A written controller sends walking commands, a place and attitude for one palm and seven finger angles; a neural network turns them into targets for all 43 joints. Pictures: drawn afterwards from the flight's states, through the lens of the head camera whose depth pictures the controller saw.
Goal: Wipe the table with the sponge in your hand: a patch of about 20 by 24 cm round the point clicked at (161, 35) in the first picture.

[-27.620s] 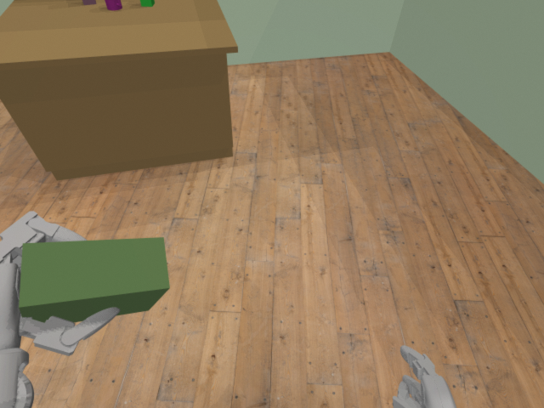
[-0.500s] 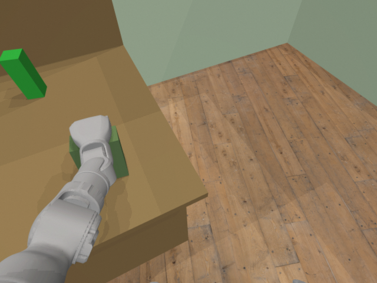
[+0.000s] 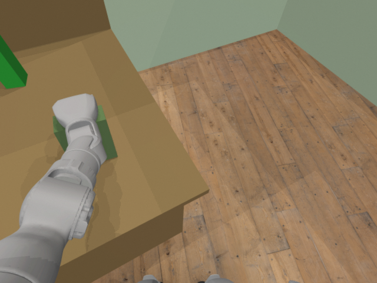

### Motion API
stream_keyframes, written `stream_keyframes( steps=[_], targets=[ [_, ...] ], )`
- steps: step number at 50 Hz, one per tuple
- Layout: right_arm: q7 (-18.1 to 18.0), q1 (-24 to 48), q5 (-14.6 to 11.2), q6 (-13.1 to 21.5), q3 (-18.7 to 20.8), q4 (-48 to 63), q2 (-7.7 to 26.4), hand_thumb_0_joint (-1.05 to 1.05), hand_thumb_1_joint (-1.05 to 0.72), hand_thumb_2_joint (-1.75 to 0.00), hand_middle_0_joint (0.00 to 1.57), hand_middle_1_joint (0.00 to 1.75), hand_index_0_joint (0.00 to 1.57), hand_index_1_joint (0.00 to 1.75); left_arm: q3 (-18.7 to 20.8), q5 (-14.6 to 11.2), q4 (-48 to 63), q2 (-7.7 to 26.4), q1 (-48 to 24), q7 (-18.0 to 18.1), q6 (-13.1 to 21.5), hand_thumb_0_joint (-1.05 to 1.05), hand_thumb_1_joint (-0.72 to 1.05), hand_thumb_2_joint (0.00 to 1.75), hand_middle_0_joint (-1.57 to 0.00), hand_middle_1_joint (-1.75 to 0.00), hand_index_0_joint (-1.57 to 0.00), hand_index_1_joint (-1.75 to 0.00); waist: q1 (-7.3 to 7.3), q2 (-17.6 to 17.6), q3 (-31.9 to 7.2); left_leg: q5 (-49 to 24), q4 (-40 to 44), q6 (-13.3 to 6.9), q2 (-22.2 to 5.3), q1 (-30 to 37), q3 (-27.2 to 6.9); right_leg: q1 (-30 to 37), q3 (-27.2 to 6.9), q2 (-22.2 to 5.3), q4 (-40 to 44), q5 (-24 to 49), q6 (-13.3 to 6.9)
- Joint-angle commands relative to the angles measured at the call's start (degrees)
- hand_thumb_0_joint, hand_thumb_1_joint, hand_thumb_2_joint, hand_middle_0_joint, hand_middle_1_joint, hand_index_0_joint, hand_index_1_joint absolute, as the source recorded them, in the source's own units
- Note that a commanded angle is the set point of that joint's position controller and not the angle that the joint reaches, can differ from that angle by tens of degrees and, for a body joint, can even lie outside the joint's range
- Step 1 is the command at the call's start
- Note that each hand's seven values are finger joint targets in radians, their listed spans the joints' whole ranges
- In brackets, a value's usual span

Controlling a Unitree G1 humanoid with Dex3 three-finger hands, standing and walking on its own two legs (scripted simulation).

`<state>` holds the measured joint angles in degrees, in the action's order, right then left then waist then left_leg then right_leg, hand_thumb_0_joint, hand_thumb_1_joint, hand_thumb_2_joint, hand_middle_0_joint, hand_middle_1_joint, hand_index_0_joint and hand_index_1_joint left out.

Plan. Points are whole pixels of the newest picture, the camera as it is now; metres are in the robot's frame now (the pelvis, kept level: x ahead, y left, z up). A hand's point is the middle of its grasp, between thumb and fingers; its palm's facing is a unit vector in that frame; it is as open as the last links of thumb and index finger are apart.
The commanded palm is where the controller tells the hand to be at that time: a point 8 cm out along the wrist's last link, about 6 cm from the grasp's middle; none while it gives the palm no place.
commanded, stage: wipe back along the third lane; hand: left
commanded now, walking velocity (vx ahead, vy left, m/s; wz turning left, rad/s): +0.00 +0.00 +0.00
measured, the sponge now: (90, 144) +0.46 +0.23 -0.03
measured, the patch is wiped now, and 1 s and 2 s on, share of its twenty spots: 0.90 1.00 1.00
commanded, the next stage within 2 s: none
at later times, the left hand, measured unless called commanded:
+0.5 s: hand (82, 128) +0.47 +0.23 +0.02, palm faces -0.06 +0.00 -1.00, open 10.1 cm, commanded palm +0.42 +0.20 +0.05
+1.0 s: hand (86, 148) +0.41 +0.21 +0.02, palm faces -0.04 -0.03 -1.00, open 10.1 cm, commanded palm +0.37 +0.18 +0.05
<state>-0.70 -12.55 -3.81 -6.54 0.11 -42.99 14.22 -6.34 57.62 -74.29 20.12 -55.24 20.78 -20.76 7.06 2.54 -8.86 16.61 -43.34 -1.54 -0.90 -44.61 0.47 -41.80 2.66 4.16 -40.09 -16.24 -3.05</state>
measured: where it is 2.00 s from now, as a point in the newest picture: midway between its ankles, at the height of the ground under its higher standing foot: outside the picture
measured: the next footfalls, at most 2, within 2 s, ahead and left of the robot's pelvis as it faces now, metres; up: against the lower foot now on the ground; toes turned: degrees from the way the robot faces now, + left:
none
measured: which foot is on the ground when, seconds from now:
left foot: down 0.00-1.00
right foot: down 0.00-1.00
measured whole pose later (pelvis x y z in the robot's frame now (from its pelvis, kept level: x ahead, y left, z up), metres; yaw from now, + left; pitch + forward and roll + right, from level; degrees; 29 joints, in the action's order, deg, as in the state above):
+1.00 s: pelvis +0.06 +0.03 +0.02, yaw +2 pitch +9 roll -2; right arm 3.1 -2.2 -4.7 -16.4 0.5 -38.9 12.5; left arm -23.6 56.0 -42.6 7.3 -27.6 21.2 -32.7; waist -2.3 1.4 -9.5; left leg 18.8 -34.9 -3.5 2.0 -25.3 0.6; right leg -21.9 2.0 1.6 -31.3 -18.4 -1.2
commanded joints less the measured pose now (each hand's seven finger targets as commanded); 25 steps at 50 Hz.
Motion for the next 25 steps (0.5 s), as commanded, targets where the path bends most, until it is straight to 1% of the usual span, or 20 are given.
stream_keyframes(
  steps=[1, 2, 3, 4, 6, 9, 10, 12, 13, 14, 15, 16, 17, 18, 20, 21, 22, 23, 24, 25],
  targets=[
    [-0.25, -5.21, 0.54, 1.6, 3.12, 3.67, 9.52, 0.0, -0.9, -0.9, 0.2, 0.3, 0.2, 0.3, -0.27, 2.89, 3.22, 12.98, -20.99, 1.38, -1.82, 0.0, 0.1, 1.3, -1.2, -1.6, -1.2, -1.6, 2.01, -2.39, -17.75, -2.72, 3.09, -1.99, 0.0, 9.42, -0.82, 8.05, -3.23, -1.82, 6.43, 6.56, 1.47],
    [-0.12, -5.53, 0.6, 1.61, 3.07, 3.71, 9.64, 0.0, -0.9, -0.9, 0.2, 0.3, 0.2, 0.3, 0.54, 3.09, 3.36, 14.25, -21.09, 1.35, -1.63, 0.0, 0.1, 1.3, -1.2, -1.6, -1.2, -1.6, 1.71, -1.71, -18.53, -3.39, 2.78, -1.96, -0.09, 9.3, -0.84, 8.36, -3.27, -1.82, 6.05, 7.48, 1.33],
    [0.03, -5.75, 0.69, 1.6, 3.19, 3.92, 9.47, 0.0, -0.9, -0.9, 0.2, 0.3, 0.2, 0.3, 0.17, 3.07, 2.79, 13.09, -19.44, 1.26, -1.63, 0.0, 0.1, 1.3, -1.2, -1.6, -1.2, -1.6, 1.32, -1.37, -19.16, -3.99, 2.71, -1.87, 0.0, 9.42, -0.81, 8.5, -3.17, -1.73, 5.81, 7.87, 1.26],
    [0.32, -5.77, 0.69, 1.68, 3.54, 4.06, 9.16, 0.0, -0.9, -0.9, 0.2, 0.3, 0.2, 0.3, -0.7, 2.63, 3.69, 10.35, -18.46, 1.0, -1.16, 0.0, 0.1, 1.3, -1.2, -1.6, -1.2, -1.6, 1.1, -1.37, -20.69, -5.74, 2.75, -1.79, -0.16, 10.93, -1.21, 8.68, -2.69, -1.54, 5.27, 9.29, 1.07],
    [0.77, -6.05, 0.78, 1.49, 3.64, 4.53, 8.96, 0.0, -0.9, -0.9, 0.2, 0.3, 0.2, 0.3, -1.07, 1.87, 3.76, 8.12, -13.22, 0.71, -0.93, 0.0, 0.1, 1.3, -1.2, -1.6, -1.2, -1.6, -0.32, -1.68, -21.24, -7.25, 2.75, -1.62, -0.26, 12.01, -1.15, 9.18, -2.24, -1.2, 5.22, 10.4, 0.95],
    [0.99, -5.15, 0.55, 1.15, 3.89, 4.72, 8.81, 0.0, -0.9, -0.9, 0.2, 0.3, 0.2, 0.3, -0.49, 0.29, 5.43, 6.77, -10.82, 1.08, -0.54, 0.0, 0.1, 1.3, -1.2, -1.6, -1.2, -1.6, -0.93, -3.87, -20.8, -7.82, 3.74, -1.49, -0.53, 12.68, -1.65, 10.37, -2.0, -1.18, 5.57, 10.65, 0.88],
    [1.18, -4.94, 0.51, 1.15, 3.86, 4.87, 8.59, 0.0, -0.9, -0.9, 0.2, 0.3, 0.2, 0.3, -2.19, -0.5, 5.82, 4.14, -9.43, 1.23, -0.61, 0.0, 0.1, 1.3, -1.2, -1.6, -1.2, -1.6, -1.22, -3.46, -19.8, -7.73, 4.1, -1.51, -0.44, 13.05, -1.33, 10.23, -1.85, -1.06, 6.0, 10.55, 0.93],
    [1.48, -4.19, 0.38, 0.84, 3.85, 4.67, 8.68, 0.0, -0.9, -0.9, 0.2, 0.3, 0.2, 0.3, -1.22, -1.1, 5.16, 4.34, -5.82, 1.87, -1.49, 0.0, 0.1, 1.3, -1.2, -1.6, -1.2, -1.6, -2.14, -4.86, -18.35, -7.42, 4.97, -1.48, -0.52, 13.3, -1.19, 11.14, -1.74, -1.05, 6.84, 10.02, 0.84],
    [1.57, -3.61, 0.15, 0.59, 3.7, 4.78, 8.59, 0.0, -0.9, -0.9, 0.2, 0.3, 0.2, 0.3, -2.24, -1.16, 5.55, 3.42, -5.41, 1.98, -1.99, 0.0, 0.1, 1.3, -1.2, -1.6, -1.2, -1.6, -2.17, -5.32, -17.69, -7.15, 5.45, -1.4, -0.42, 13.15, -1.16, 11.56, -1.77, -1.18, 7.17, 9.78, 0.88],
    [1.69, -2.68, 0.02, 0.55, 3.78, 4.72, 8.24, 0.0, -0.9, -0.9, 0.2, 0.3, 0.2, 0.3, -2.85, -1.78, 6.35, 1.64, -5.87, 2.11, -2.31, 0.0, 0.1, 1.3, -1.2, -1.6, -1.2, -1.6, -2.28, -3.25, -17.2, -7.65, 6.17, -1.26, -0.63, 14.57, -1.22, 11.16, -1.55, -1.29, 7.28, 9.5, 0.68],
    [1.79, -2.69, 0.01, 0.27, 3.74, 4.5, 8.3, 0.0, -0.9, -0.9, 0.2, 0.3, 0.2, 0.3, -3.41, -1.64, 6.4, 1.33, -5.5, 2.23, -2.76, 0.0, 0.1, 1.3, -1.2, -1.6, -1.2, -1.6, -2.57, -3.29, -16.61, -7.93, 6.54, -1.13, -0.81, 15.75, -1.77, 10.3, -1.02, -1.09, 7.28, 8.32, 0.48],
    [1.96, -2.04, -0.04, 0.14, 3.72, 4.6, 8.07, 0.0, -0.9, -0.9, 0.2, 0.3, 0.2, 0.3, -4.35, -2.03, 6.47, -0.16, -5.19, 2.29, -3.27, 0.0, 0.1, 1.3, -1.2, -1.6, -1.2, -1.6, -2.57, -2.33, -15.64, -7.62, 7.03, -1.14, -0.79, 16.51, -1.54, 10.01, -1.01, -1.03, 7.95, 7.56, 0.44],
    [2.01, -1.73, -0.11, -0.06, 3.7, 4.5, 8.07, 0.0, -0.9, -0.9, 0.2, 0.3, 0.2, 0.3, -3.76, -2.23, 6.58, 0.32, -4.22, 2.39, -3.74, 0.0, 0.1, 1.3, -1.2, -1.6, -1.2, -1.6, -3.12, -3.2, -15.8, -7.7, 7.47, -1.1, -0.8, 16.91, -1.66, 10.77, -0.89, -1.01, 8.18, 7.34, 0.35],
    [2.05, -1.1, -0.2, -0.28, 3.49, 4.7, 7.96, 0.0, -0.9, -0.9, 0.2, 0.3, 0.2, 0.3, -4.16, -2.41, 6.6, -0.13, -4.01, 2.38, -4.23, 0.0, 0.1, 1.3, -1.2, -1.6, -1.2, -1.6, -3.25, -2.91, -15.0, -7.42, 8.08, -0.99, -0.78, 17.18, -1.79, 10.95, -0.73, -1.02, 8.48, 6.83, 0.25],
    [2.08, -0.18, -0.19, -0.57, 3.66, 4.55, 7.62, 0.0, -0.9, -0.9, 0.2, 0.3, 0.2, 0.3, -5.7, -2.87, 7.74, -2.73, -4.95, 2.42, -4.52, 0.0, 0.1, 1.3, -1.2, -1.6, -1.2, -1.6, -3.04, -2.06, -14.69, -8.63, 8.62, -0.82, -1.06, 19.63, -2.18, 10.19, -0.43, -1.05, 8.41, 6.92, 0.09],
    [2.17, -0.03, -0.13, -0.82, 3.65, 4.61, 7.57, 0.0, -0.9, -0.9, 0.2, 0.3, 0.2, 0.3, -5.7, -2.85, 7.64, -3.21, -3.38, 2.31, -4.76, 0.0, 0.1, 1.3, -1.2, -1.6, -1.2, -1.6, -3.61, -2.55, -15.11, -9.55, 8.83, -0.63, -1.09, 20.33, -2.47, 10.5, -0.14, -0.95, 8.28, 7.27, -0.11],
    [2.29, 0.53, -0.09, -1.04, 3.63, 4.89, 7.39, 0.0, -0.9, -0.9, 0.2, 0.3, 0.2, 0.3, -6.73, -3.16, 8.18, -4.96, -2.7, 2.16, -4.9, 0.0, 0.1, 1.3, -1.2, -1.6, -1.2, -1.6, -3.62, -2.98, -14.87, -10.39, 9.04, -0.6, -1.09, 21.1, -2.34, 11.02, -0.02, -0.9, 8.61, 8.06, -0.16],
    [2.32, 0.96, -0.04, -1.33, 3.67, 5.06, 7.33, 0.0, -0.9, -0.9, 0.2, 0.3, 0.2, 0.3, -6.54, -3.19, 8.95, -5.05, -2.12, 2.11, -4.97, 0.0, 0.1, 1.3, -1.2, -1.6, -1.2, -1.6, -4.04, -2.84, -15.54, -11.47, 9.02, -0.49, -1.12, 21.78, -2.36, 11.66, -0.11, -0.94, 8.54, 8.96, -0.27],
    [2.37, 1.58, -0.06, -1.52, 3.85, 5.12, 7.17, 0.0, -0.9, -0.9, 0.2, 0.3, 0.2, 0.3, -7.53, -3.54, 10.11, -6.81, -2.63, 2.02, -4.82, 0.0, 0.1, 1.3, -1.2, -1.6, -1.2, -1.6, -3.75, -2.74, -15.86, -13.19, 9.1, -0.29, -1.35, 23.21, -2.71, 11.68, 0.13, -1.0, 8.22, 9.97, -0.36],
    [2.5, 1.78, 0.1, -1.78, 3.92, 5.2, 7.06, 0.0, -0.9, -0.9, 0.2, 0.3, 0.2, 0.3, -7.55, -3.77, 9.96, -7.59, -0.66, 2.05, -4.93, 0.0, 0.1, 1.3, -1.2, -1.6, -1.2, -1.6, -4.23, -3.48, -15.29, -14.41, 9.01, -0.24, -1.42, 23.95, -2.89, 11.56, 0.37, -0.9, 8.34, 10.52, -0.44]
  ],
)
